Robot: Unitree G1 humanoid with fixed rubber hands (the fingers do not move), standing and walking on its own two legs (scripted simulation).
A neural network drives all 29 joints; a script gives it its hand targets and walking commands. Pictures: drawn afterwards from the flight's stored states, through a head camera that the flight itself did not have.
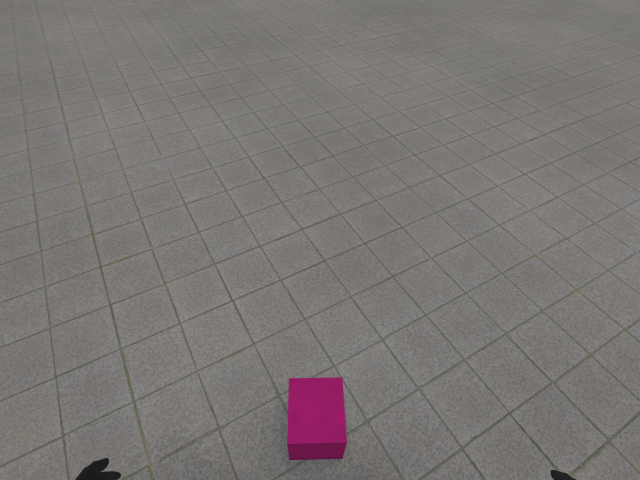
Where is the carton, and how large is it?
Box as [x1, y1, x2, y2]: [287, 377, 346, 459]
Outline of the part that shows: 341,377 289,378 287,438 289,459 342,457 346,443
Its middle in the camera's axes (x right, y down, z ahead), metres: -0.01 +0.51 +1.10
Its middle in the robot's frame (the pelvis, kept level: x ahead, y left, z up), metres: +0.42 +0.01 -0.69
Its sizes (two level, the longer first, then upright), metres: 0.168 0.151 0.169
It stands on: the floor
